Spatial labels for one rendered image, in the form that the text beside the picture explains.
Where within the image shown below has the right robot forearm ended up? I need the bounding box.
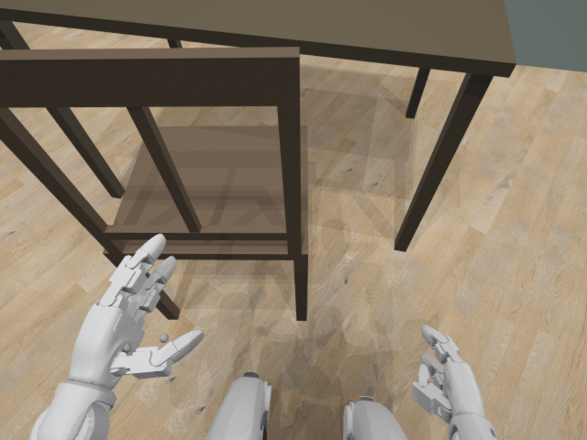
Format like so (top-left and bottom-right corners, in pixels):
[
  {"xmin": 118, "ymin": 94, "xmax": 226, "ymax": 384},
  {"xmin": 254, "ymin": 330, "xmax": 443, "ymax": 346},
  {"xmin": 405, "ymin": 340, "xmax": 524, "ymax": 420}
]
[{"xmin": 449, "ymin": 413, "xmax": 497, "ymax": 440}]

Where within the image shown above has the robot right hand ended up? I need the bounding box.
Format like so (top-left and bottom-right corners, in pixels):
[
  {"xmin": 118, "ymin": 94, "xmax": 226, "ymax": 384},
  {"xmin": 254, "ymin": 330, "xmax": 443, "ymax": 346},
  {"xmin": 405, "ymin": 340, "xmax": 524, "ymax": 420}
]
[{"xmin": 413, "ymin": 325, "xmax": 485, "ymax": 424}]

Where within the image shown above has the chair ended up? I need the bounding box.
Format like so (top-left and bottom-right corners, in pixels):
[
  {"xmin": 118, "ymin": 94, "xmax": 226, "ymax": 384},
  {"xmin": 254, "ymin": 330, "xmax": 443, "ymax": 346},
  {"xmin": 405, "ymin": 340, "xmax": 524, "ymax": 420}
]
[{"xmin": 0, "ymin": 47, "xmax": 308, "ymax": 321}]

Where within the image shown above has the left robot forearm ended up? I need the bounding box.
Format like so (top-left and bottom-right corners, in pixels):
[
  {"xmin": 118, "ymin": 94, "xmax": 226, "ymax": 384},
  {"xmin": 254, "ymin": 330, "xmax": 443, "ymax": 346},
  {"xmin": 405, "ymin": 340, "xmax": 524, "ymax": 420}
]
[{"xmin": 29, "ymin": 379, "xmax": 116, "ymax": 440}]

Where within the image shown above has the left robot thigh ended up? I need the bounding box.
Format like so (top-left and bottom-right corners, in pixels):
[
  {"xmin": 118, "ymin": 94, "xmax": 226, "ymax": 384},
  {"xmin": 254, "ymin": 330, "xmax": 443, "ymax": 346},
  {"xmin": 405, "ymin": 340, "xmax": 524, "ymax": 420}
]
[{"xmin": 205, "ymin": 377, "xmax": 271, "ymax": 440}]

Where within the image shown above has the robot left hand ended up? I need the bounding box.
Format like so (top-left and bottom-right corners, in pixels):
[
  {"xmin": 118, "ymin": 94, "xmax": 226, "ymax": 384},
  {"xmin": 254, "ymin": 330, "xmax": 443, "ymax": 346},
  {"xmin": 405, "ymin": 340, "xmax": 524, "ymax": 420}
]
[{"xmin": 69, "ymin": 234, "xmax": 205, "ymax": 390}]

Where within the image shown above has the robot thigh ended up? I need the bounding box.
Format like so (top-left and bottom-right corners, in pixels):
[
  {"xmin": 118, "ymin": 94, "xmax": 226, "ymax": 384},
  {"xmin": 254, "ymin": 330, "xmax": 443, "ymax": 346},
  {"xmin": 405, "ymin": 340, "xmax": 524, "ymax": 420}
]
[
  {"xmin": 205, "ymin": 377, "xmax": 271, "ymax": 440},
  {"xmin": 343, "ymin": 401, "xmax": 408, "ymax": 440}
]

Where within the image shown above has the table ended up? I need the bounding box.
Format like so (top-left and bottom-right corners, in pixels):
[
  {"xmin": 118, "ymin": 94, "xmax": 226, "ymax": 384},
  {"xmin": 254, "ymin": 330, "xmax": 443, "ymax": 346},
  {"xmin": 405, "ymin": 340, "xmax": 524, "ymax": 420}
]
[{"xmin": 0, "ymin": 0, "xmax": 516, "ymax": 252}]

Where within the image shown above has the right robot thigh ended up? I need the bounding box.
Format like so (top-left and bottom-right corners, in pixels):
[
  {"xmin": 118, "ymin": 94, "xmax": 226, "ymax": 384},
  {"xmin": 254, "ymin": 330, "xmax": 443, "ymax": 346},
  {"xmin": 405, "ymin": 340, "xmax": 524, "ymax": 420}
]
[{"xmin": 343, "ymin": 401, "xmax": 408, "ymax": 440}]

